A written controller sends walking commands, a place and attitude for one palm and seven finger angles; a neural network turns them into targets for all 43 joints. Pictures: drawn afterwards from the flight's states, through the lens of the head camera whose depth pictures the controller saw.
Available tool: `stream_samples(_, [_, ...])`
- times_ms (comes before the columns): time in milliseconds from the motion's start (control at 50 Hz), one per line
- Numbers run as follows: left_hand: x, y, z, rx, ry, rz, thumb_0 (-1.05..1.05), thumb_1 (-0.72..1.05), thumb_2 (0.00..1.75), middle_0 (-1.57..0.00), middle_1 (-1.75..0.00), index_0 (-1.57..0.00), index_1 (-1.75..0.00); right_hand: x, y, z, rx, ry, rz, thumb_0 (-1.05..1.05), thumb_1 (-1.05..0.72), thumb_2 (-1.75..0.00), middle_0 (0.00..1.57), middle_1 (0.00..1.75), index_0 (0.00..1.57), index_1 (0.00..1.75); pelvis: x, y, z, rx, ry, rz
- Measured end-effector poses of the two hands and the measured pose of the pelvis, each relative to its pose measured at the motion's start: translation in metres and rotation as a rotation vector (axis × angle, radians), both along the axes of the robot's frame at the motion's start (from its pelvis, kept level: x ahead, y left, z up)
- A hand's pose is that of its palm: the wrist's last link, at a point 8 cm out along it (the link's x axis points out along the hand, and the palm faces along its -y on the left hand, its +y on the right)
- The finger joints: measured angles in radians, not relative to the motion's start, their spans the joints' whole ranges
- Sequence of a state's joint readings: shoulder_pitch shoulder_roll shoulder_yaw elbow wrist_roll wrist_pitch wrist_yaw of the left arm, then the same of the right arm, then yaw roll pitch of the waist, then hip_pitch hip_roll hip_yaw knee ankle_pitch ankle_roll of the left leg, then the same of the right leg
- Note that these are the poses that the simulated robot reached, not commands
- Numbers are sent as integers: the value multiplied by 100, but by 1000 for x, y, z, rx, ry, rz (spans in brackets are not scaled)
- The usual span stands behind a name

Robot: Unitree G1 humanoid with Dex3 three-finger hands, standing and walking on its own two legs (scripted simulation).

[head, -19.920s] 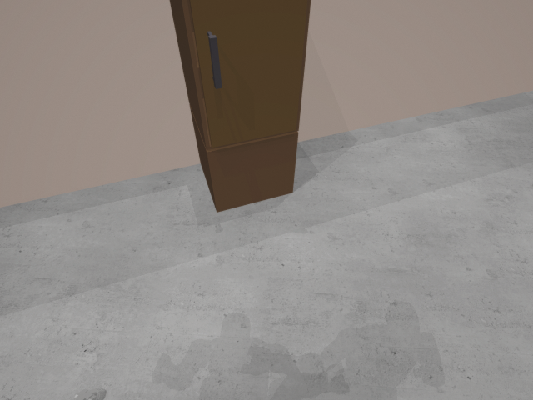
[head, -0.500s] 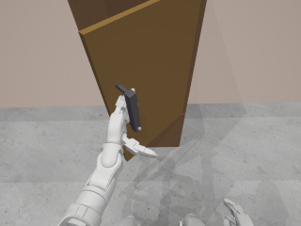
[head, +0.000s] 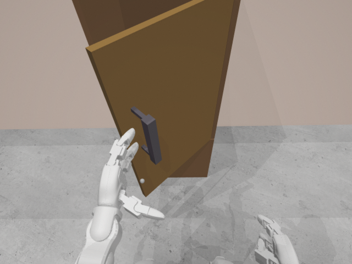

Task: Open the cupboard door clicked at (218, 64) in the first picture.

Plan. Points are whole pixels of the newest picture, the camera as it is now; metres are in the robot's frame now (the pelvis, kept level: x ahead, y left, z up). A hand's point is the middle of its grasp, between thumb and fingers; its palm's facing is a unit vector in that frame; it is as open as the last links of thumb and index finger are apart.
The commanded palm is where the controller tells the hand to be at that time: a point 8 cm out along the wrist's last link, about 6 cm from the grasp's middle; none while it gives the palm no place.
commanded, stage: slide the hand sideways off the handle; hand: left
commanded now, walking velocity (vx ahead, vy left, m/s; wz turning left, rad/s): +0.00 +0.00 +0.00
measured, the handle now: (146, 137) +0.39 +0.10 +0.07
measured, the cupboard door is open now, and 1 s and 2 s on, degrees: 45 45 45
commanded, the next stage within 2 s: draw the hand back to the body in 0.44 s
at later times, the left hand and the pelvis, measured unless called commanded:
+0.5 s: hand (114, 203) +0.23 +0.14 +0.06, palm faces +0.03 -1.00 -0.05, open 16.3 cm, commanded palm +0.21 +0.19 +0.06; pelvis +0.01 +0.00 -0.01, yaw +1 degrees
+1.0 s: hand (84, 195) +0.22 +0.18 +0.11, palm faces +0.06 -1.00 -0.08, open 16.3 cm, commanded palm +0.19 +0.24 +0.12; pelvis +0.02 +0.01 +0.01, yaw +1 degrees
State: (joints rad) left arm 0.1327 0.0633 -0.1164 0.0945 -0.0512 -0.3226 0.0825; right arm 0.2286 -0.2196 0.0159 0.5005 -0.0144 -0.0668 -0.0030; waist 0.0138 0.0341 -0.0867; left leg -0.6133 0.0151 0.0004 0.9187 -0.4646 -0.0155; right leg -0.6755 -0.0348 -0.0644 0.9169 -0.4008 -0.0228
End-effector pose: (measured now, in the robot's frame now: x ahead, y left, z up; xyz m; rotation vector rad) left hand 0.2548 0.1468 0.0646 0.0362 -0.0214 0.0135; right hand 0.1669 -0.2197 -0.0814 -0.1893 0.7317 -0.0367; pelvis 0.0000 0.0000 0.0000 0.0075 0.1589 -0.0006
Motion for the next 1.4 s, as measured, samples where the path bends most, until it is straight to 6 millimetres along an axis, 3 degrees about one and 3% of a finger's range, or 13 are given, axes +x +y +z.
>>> stream_samples(180, [-18,18,-1,7,35,14,-1,-50,30,-15,-30,-15,-30,17,-3,3,3,-41,8,1,-91,-90,20,30,20,30,8,-7,-1,-1,8,9])
stream_samples(460, [-47,47,-2,15,45,21,-1,-50,30,-15,-30,-15,-30,11,-13,-1,-25,-54,-21,1,-91,-90,20,30,20,30,10,-6,-7,-11,24,16])
stream_samples(620, [-42,45,-1,7,25,-6,-1,-50,30,-15,-30,-15,-30,7,-8,-3,-31,-71,-26,1,-91,-90,20,30,20,30,6,0,-12,-16,29,16])
stream_samples(800, [-43,67,28,38,13,33,-1,-50,30,-16,-30,-15,-30,6,7,11,3,-95,-44,1,-91,-90,20,30,20,30,12,6,-1,-22,-4,8])
stream_samples(1060, [-59,95,57,52,7,55,-1,-47,31,-16,-30,-15,-30,26,16,31,-8,-171,-14,1,-90,-90,20,30,20,30,21,13,10,-32,-49,17])
stream_samples(1180, [-65,113,79,271,50,191,-1,-34,36,-16,-30,-16,-30,32,21,42,-25,-159,-16,1,-90,-90,20,30,20,30,26,16,24,-28,-98,10])
stream_samples(1400, [-69,138,107,356,44,319,0,1,51,-18,-30,-18,-30,35,31,52,-31,-119,2,1,-90,-90,20,30,20,30,31,21,44,-23,-179,0])
